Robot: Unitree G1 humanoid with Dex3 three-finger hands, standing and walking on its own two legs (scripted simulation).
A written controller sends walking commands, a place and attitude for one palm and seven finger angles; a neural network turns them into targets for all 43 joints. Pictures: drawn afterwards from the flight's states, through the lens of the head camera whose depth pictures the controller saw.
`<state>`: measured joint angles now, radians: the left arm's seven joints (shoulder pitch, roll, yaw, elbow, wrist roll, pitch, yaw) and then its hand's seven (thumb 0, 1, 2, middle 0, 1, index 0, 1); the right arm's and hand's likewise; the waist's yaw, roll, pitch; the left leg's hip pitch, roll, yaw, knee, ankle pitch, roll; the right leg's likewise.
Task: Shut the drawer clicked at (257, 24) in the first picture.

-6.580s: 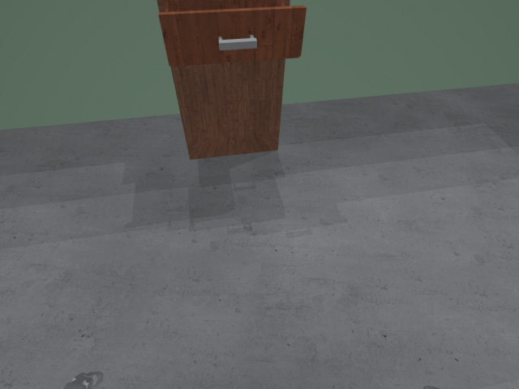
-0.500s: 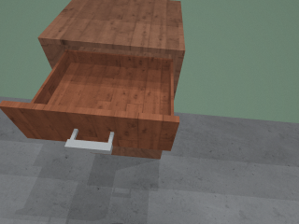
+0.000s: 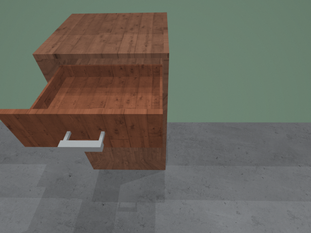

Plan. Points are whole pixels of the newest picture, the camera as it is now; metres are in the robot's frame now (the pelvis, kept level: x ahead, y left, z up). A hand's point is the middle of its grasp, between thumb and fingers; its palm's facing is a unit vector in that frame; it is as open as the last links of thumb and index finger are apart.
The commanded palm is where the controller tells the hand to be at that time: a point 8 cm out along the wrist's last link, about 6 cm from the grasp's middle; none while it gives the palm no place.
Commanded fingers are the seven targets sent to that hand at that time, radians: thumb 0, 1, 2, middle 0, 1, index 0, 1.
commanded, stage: come to a stop and stand still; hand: left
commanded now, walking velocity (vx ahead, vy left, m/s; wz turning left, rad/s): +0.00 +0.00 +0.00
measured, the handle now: (83, 140) +0.36 +0.23 +0.03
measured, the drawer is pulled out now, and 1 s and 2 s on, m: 0.29 0.29 0.29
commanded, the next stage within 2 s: look again from close up in 0.14 s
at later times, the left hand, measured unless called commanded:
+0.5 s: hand out of the picture +0.03 +0.17 -0.16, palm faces -0.01 -0.98 -0.18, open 7.4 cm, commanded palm none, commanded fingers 0.00 0.90 0.90 -0.20 -0.30 -0.20 -0.30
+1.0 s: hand (84, 201) +0.22 +0.21 -0.04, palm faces +0.22 -0.96 -0.19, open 7.2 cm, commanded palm +0.15 +0.24 -0.04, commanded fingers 0.00 0.90 0.90 -0.36 -0.47 -0.36 -0.47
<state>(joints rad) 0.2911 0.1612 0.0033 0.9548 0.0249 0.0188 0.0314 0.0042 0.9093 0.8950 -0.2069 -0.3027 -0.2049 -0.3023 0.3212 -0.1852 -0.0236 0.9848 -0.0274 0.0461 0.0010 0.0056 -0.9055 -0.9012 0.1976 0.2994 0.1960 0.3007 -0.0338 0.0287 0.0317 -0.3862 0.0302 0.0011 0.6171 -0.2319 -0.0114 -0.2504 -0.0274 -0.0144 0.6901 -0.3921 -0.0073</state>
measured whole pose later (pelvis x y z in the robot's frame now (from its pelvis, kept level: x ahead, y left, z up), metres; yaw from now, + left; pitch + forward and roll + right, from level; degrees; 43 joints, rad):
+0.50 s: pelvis +0.03 +0.00 +0.01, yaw -1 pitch -1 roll +0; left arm 0.31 0.16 0.00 1.07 0.02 0.00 0.02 0.00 0.90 0.90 -0.20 -0.30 -0.20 -0.30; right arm 0.28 -0.16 0.00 1.08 -0.01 0.00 -0.01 0.01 -0.90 -0.90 0.20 0.30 0.20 0.30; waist -0.01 0.00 0.06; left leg -0.33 0.03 -0.02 0.50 -0.15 -0.04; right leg -0.18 -0.01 -0.01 0.54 -0.34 0.00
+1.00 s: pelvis +0.06 +0.01 +0.01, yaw -1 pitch +1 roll +1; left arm 0.50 0.18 0.06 0.17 -0.11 -0.06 0.09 0.01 0.91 0.89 -0.23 -0.33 -0.23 -0.33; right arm 0.26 -0.20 -0.02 0.84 0.02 -0.22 -0.06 0.01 -0.90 -0.90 0.20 0.30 0.20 0.30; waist 0.00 0.00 -0.02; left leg -0.34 0.00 0.00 0.55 -0.23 -0.01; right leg -0.20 -0.06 -0.04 0.60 -0.41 0.01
